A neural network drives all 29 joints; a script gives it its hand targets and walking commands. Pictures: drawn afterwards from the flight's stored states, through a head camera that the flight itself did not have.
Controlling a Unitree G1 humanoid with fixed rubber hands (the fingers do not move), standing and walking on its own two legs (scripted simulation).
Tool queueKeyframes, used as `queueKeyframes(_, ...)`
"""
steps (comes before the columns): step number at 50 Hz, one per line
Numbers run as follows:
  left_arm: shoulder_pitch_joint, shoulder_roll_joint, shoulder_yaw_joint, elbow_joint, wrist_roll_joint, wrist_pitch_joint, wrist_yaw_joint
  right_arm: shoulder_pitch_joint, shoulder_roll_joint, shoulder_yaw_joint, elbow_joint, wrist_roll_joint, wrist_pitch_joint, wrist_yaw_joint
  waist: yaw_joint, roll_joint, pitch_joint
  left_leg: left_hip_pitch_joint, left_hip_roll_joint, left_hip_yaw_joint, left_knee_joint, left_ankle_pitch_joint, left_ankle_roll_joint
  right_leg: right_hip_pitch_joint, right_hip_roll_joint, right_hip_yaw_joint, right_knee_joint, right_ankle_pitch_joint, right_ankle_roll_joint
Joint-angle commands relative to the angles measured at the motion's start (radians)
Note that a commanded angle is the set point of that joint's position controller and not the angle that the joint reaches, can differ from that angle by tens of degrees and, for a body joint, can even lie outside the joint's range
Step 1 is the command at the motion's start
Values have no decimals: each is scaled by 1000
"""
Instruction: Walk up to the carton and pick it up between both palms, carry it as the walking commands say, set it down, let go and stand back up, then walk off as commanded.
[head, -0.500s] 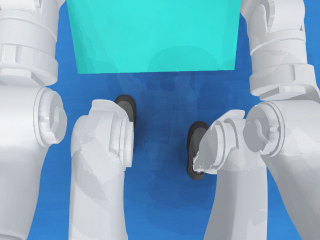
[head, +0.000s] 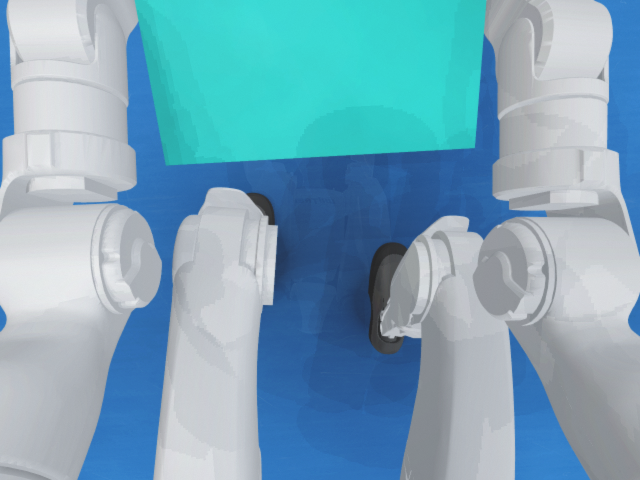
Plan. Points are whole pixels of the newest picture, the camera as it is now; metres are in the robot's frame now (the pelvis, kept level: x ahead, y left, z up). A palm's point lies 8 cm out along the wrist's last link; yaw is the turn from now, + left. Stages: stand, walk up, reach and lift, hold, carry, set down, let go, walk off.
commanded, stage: reach and lift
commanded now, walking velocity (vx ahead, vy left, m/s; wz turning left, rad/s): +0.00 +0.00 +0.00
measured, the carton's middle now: out of the picture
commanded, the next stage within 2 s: none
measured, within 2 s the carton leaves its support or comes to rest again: neither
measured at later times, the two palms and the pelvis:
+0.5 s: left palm out of the picture +0.52 +0.24 -0.05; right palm out of the picture +0.55 -0.08 -0.04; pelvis -0.02 +0.00 +0.04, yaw +0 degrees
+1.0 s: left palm out of the picture +0.50 +0.23 +0.02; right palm out of the picture +0.53 -0.09 +0.03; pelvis -0.02 +0.00 +0.10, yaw +1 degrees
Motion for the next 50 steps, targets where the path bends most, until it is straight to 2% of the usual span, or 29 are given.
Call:
queueKeyframes(1,-763,-1122,-422,-229,-145,-28,-323,-655,1071,476,-37,97,4,287,12,38,-2129,844,-127,177,-141,185,35,377,108,-83,-293,154,-15)
queueKeyframes(2,-776,-1138,-396,-192,-138,-17,-328,-660,1055,443,-25,87,11,290,-9,47,-2102,848,-130,174,-157,156,37,331,108,-90,-299,116,-16)
queueKeyframes(3,-817,-1139,-473,-291,-166,-22,-327,-678,1071,502,-110,127,7,292,6,71,-2261,926,-130,173,-145,239,28,419,111,-77,-301,214,-21)
queueKeyframes(4,-782,-1170,-506,-276,-193,-5,-319,-734,1056,565,-214,167,-3,284,7,73,-2406,1032,-131,164,-142,310,27,487,112,-87,-291,267,-16)
queueKeyframes(5,-784,-1206,-526,-276,-219,3,-314,-722,1047,564,-196,169,7,281,-34,78,-2447,1092,-140,145,-153,330,20,484,113,-97,-292,273,-15)
queueKeyframes(6,-786,-1168,-522,-280,-214,6,-310,-749,1051,561,-226,182,6,281,-1,102,-2450,1107,-139,156,-154,313,22,469,119,-89,-302,248,-18)
queueKeyframes(9,-781,-1164,-461,-252,-164,1,-303,-722,1067,513,-129,148,17,303,16,85,-2213,990,-137,158,-200,183,25,347,119,-84,-340,136,-20)
queueKeyframes(10,-813,-1176,-493,-318,-180,-2,-304,-737,1060,522,-166,149,15,302,-5,92,-2277,1007,-137,152,-206,188,25,403,119,-80,-346,160,-21)
queueKeyframes(12,-784,-1188,-480,-269,-173,7,-304,-738,1065,543,-159,156,21,306,7,70,-2322,1041,-137,150,-210,217,25,416,114,-87,-353,175,-20)
queueKeyframes(13,-828,-1185,-499,-349,-190,-2,-304,-698,1086,538,-136,156,28,305,1,90,-2342,1030,-137,157,-214,221,23,448,118,-71,-362,187,-24)
queueKeyframes(14,-828,-1175,-504,-351,-185,9,-300,-727,1109,569,-168,183,36,307,40,93,-2397,1079,-143,153,-233,237,30,487,120,-71,-362,206,-24)
queueKeyframes(15,-808,-1202,-489,-271,-180,19,-303,-716,1063,518,-129,151,31,309,-8,101,-2313,1050,-138,153,-233,174,20,407,118,-84,-367,141,-22)
queueKeyframes(17,-744,-1177,-454,-250,-140,22,-306,-696,1080,505,-111,143,35,322,24,78,-2238,1039,-132,141,-260,151,28,352,117,-89,-379,110,-20)
queueKeyframes(18,-764,-1217,-449,-221,-154,23,-315,-687,1078,483,-69,117,37,325,-16,88,-2232,1011,-130,146,-267,75,23,383,111,-78,-403,51,-23)
queueKeyframes(19,-757,-1208,-449,-234,-136,27,-321,-700,1097,495,-98,120,41,327,4,66,-2235,999,-138,159,-279,91,25,394,113,-88,-412,80,-22)
queueKeyframes(20,-729,-1247,-455,-242,-145,27,-325,-674,1105,501,-87,116,46,331,-17,69,-2254,1005,-138,158,-282,107,23,438,113,-87,-408,96,-17)
queueKeyframes(26,-791,-1252,-524,-350,-190,42,-316,-692,1124,571,-172,164,54,329,5,75,-2439,1147,-145,147,-314,167,17,516,120,-76,-443,152,-20)
queueKeyframes(27,-783,-1199,-534,-394,-182,33,-311,-702,1168,611,-204,189,57,326,57,73,-2477,1190,-157,148,-311,234,26,541,124,-71,-430,212,-12)
queueKeyframes(28,-776,-1213,-536,-396,-193,33,-308,-700,1154,610,-215,180,55,324,18,44,-2488,1194,-153,137,-311,221,29,550,123,-66,-445,197,-10)
queueKeyframes(30,-789,-1198,-501,-365,-177,33,-313,-673,1160,578,-146,165,62,318,26,33,-2392,1091,-151,155,-323,170,34,560,121,-59,-455,164,-8)
queueKeyframes(31,-701,-1245,-513,-317,-180,41,-321,-690,1143,592,-228,160,50,314,13,56,-2417,1101,-156,156,-335,188,31,609,117,-45,-481,190,-10)
queueKeyframes(32,-693,-1233,-504,-289,-163,47,-324,-671,1138,573,-181,151,55,318,19,61,-2350,1103,-153,144,-365,158,31,542,120,-68,-472,159,-12)
queueKeyframes(33,-689,-1278,-532,-310,-184,44,-324,-644,1113,545,-183,138,49,319,-27,111,-2363,1124,-146,147,-362,132,16,570,116,-41,-501,141,-22)
queueKeyframes(35,-748,-1245,-555,-386,-190,36,-324,-613,1151,568,-164,149,56,325,-17,76,-2425,1191,-144,129,-374,171,19,567,117,-53,-502,176,-14)
queueKeyframes(41,-650,-1269,-543,-305,-176,44,-332,-624,1167,600,-198,153,53,325,13,88,-2395,1184,-153,133,-429,151,26,633,118,-37,-552,156,-14)
queueKeyframes(42,-687,-1265,-576,-401,-200,38,-330,-610,1173,627,-276,157,52,319,-10,53,-2505,1187,-155,145,-402,186,27,736,121,-21,-560,213,-15)
queueKeyframes(45,-695,-1241,-581,-462,-209,32,-322,-613,1180,675,-289,194,58,309,33,71,-2544,1230,-164,147,-413,251,28,787,119,-6,-568,254,-9)
queueKeyframes(49,-593,-1290,-553,-337,-173,39,-324,-532,1183,601,-189,127,55,318,-5,40,-2353,1224,-153,118,-487,134,26,682,121,-28,-604,152,-12)
queueKeyframes(50,-602,-1266,-540,-299,-160,37,-327,-567,1171,593,-186,130,50,319,6,36,-2281,1167,-148,128,-481,95,25,669,114,-17,-615,119,-15)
